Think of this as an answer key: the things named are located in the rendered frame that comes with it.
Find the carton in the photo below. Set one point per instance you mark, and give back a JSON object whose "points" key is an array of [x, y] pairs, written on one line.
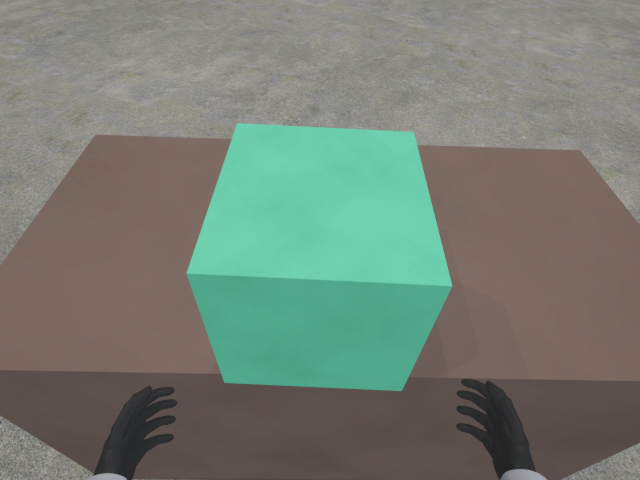
{"points": [[319, 262]]}

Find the robot right hand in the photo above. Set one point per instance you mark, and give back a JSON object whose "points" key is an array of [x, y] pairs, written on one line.
{"points": [[505, 439]]}

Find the pedestal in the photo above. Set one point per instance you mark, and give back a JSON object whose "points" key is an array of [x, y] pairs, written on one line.
{"points": [[544, 260]]}

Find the robot left hand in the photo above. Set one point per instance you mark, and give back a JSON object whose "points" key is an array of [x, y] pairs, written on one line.
{"points": [[125, 446]]}

